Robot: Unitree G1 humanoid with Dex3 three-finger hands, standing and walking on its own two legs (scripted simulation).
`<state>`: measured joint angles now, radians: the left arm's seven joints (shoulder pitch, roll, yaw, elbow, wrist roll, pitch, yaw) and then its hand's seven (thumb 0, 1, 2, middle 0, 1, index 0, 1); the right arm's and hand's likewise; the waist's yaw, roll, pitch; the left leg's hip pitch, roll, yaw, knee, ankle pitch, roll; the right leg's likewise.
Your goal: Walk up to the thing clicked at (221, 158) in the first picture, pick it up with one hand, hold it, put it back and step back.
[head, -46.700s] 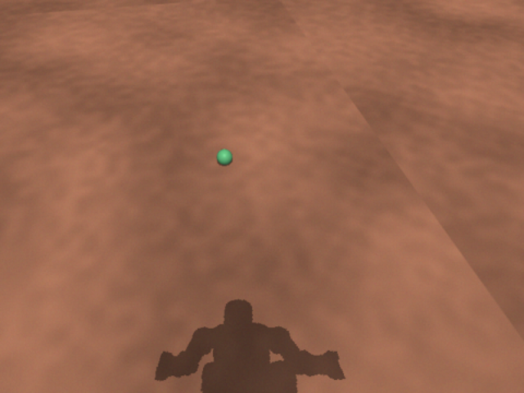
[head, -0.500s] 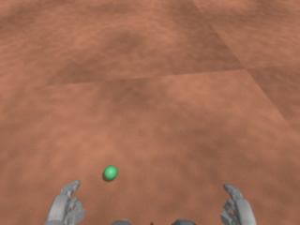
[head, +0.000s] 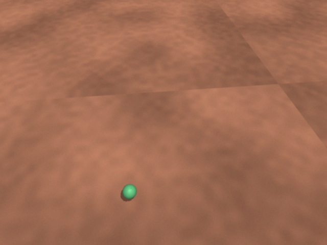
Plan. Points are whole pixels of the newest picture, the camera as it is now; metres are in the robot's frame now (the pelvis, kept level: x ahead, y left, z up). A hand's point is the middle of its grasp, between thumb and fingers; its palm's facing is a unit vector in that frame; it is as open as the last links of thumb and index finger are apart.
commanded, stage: stand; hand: left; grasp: from above
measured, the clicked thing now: (129, 191) +0.51 +0.22 -0.73
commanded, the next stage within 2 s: step back in 1.96 s
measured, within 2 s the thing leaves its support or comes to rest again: neither
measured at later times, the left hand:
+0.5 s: hand out of the picture +0.06 +0.24 -0.15, palm faces +0.03 -0.94 -0.35, open 7.4 cm
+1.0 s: hand out of the picture +0.07 +0.23 -0.15, palm faces +0.02 -0.94 -0.34, open 7.4 cm
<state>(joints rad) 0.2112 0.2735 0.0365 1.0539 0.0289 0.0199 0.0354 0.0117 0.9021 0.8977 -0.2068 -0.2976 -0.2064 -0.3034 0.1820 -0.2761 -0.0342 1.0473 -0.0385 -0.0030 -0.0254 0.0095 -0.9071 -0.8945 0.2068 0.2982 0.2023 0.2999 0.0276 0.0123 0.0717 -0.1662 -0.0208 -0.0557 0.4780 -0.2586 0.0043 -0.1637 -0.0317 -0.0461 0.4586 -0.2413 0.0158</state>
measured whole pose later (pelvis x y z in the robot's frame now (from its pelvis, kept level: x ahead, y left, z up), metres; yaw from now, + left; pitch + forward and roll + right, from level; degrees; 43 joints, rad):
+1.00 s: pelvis +0.00 -0.02 +0.01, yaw +0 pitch -3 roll +0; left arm 0.09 0.31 0.03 1.17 0.01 0.00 0.02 0.01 0.90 0.90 -0.21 -0.30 -0.21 -0.30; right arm 0.12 -0.32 -0.01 1.14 -0.02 0.00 -0.02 0.01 -0.91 -0.89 0.21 0.30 0.20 0.30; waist 0.01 0.02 0.06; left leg -0.08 0.01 -0.06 0.33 -0.19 -0.02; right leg -0.09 0.00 -0.05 0.31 -0.17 -0.01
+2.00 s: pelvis +0.01 -0.02 +0.01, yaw -1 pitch -2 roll +0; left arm 0.10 0.33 0.03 1.13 0.00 0.00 0.01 0.01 0.90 0.90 -0.21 -0.30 -0.21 -0.30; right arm 0.11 -0.34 0.00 1.12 -0.02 0.00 0.00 0.01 -0.91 -0.89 0.21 0.30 0.20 0.30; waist 0.00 0.02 0.07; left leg -0.11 0.02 -0.06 0.35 -0.20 -0.03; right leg -0.12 0.01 -0.05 0.34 -0.18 -0.02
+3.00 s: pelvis -0.18 +0.05 -0.02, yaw -1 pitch -2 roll +1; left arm 0.10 0.39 0.07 0.76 0.02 0.05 0.02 0.01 0.90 0.90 -0.21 -0.30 -0.21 -0.30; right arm 0.15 -0.39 -0.06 0.88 -0.03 0.03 -0.01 0.01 -0.91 -0.89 0.21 0.30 0.20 0.30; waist 0.01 -0.04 0.20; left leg -0.25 -0.05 -0.04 0.65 -0.35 0.01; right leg -0.40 -0.04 0.03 0.69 -0.25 0.00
